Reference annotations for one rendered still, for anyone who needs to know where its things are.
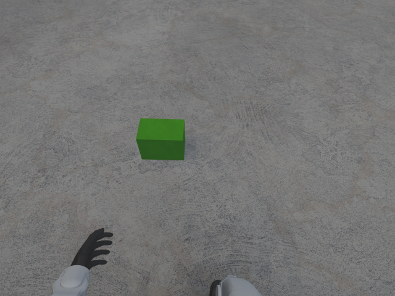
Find robot right thigh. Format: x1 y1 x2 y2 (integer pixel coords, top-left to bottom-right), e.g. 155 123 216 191
215 277 262 296

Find right robot foot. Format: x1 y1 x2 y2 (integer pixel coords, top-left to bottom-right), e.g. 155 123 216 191
209 280 221 296

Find robot left hand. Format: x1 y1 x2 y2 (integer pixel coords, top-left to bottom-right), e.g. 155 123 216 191
70 228 113 270

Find carton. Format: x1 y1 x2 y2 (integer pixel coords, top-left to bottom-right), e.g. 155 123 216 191
136 118 185 160

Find robot left forearm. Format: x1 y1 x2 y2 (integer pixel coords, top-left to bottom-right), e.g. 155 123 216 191
51 265 89 296

